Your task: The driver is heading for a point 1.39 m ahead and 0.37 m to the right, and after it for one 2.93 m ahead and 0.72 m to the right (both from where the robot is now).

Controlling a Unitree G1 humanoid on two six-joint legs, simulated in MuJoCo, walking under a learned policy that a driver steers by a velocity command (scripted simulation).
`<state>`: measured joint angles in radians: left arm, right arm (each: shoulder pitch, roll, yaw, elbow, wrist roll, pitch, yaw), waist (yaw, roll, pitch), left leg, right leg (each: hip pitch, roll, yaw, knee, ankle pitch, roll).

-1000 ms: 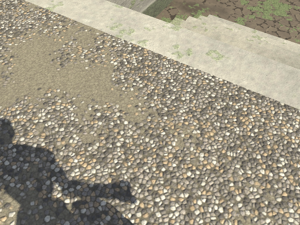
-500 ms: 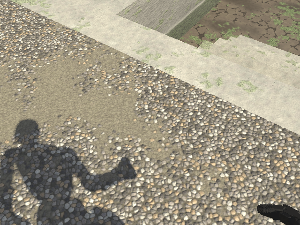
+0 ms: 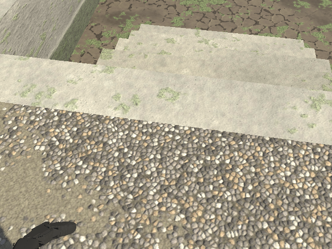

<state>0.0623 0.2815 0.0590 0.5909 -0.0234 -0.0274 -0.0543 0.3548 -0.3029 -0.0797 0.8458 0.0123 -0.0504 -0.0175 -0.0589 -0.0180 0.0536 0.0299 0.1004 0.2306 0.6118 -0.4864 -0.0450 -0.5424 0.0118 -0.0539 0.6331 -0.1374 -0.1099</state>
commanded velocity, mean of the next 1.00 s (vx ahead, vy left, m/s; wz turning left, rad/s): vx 0.50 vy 0.00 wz -0.49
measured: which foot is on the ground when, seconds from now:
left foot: down 0.00-0.00, up 0.02-0.46, down 0.48-1.00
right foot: down 0.00-0.48, up 0.50-0.96, down 0.98-1.00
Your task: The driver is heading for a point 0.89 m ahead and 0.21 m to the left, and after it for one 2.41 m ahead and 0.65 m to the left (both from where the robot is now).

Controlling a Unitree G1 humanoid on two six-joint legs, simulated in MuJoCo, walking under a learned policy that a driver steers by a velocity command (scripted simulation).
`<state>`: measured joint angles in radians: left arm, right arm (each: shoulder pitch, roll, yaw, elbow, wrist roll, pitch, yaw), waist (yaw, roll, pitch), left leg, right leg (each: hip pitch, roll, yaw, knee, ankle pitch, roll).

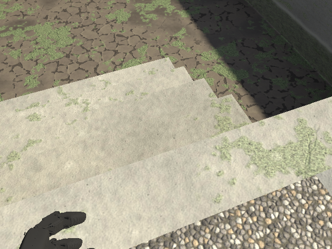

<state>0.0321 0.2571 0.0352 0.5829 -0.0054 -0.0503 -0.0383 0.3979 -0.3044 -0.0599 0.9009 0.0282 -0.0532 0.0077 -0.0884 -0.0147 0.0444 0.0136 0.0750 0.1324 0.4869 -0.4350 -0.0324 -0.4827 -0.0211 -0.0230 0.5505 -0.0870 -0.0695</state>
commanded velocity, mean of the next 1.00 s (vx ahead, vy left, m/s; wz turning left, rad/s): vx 0.34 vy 0.00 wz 0.39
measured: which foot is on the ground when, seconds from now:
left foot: down 0.00-0.00, up 0.02-0.50, down 0.52-1.00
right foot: down 0.00-0.56, up 0.58-0.94, down 0.96-1.00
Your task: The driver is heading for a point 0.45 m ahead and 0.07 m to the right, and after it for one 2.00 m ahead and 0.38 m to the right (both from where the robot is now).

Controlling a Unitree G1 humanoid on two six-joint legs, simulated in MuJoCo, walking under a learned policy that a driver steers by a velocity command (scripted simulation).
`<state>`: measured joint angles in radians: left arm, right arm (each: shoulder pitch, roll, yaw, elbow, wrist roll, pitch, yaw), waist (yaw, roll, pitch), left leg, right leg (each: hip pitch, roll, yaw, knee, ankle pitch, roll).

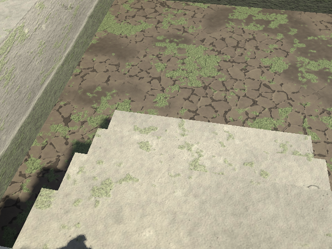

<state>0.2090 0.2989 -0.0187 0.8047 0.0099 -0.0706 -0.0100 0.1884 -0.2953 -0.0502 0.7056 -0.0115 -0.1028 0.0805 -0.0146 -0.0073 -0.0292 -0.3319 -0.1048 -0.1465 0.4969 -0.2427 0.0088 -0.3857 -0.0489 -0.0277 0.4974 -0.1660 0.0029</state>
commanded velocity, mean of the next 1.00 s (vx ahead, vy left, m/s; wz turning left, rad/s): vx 0.14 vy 0.00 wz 0.02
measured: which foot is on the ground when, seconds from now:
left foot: down 0.00-0.60, up 0.62-0.88, down 0.90-1.00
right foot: down 0.00-0.92, up 0.94-1.00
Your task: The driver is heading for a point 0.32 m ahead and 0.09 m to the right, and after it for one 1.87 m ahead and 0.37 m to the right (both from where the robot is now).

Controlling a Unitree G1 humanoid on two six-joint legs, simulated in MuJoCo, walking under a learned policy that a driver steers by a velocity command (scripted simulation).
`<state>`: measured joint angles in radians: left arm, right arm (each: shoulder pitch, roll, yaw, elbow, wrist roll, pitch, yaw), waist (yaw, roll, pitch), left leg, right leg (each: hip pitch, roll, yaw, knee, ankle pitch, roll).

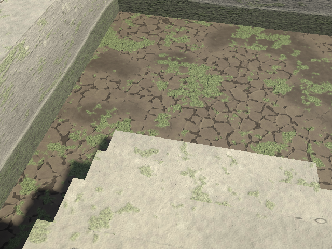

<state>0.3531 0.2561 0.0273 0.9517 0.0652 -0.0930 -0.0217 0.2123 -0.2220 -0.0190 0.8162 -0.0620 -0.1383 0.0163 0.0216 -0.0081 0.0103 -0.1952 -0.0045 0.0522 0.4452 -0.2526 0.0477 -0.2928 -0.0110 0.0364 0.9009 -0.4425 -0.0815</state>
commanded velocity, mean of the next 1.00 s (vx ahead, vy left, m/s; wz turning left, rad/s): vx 0.22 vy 0.00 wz -0.29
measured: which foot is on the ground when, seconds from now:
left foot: down 0.00-0.56, up 0.58-0.84, down 0.86-1.00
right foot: up 0.00-0.52, down 0.54-0.96, up 0.98-1.00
